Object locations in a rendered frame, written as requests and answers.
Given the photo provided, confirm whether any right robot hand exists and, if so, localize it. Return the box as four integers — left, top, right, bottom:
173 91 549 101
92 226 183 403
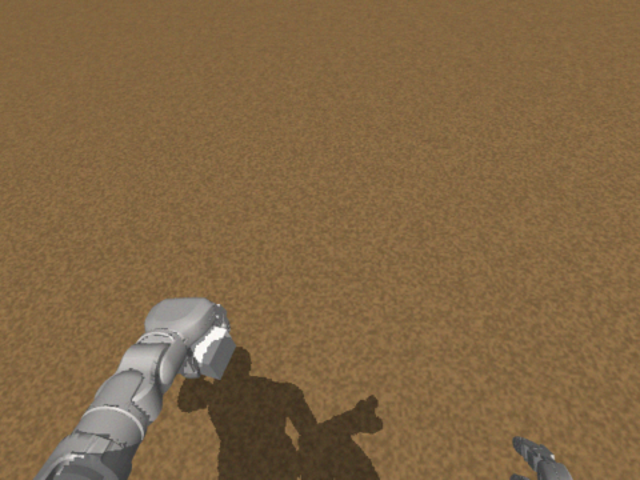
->
510 436 573 480

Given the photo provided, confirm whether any left robot arm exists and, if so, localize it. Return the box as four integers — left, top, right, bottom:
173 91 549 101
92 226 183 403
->
33 329 187 480

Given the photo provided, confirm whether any left robot hand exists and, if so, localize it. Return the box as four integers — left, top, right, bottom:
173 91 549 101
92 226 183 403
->
144 297 230 379

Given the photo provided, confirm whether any cube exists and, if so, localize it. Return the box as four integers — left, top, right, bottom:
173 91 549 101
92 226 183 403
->
191 326 236 380

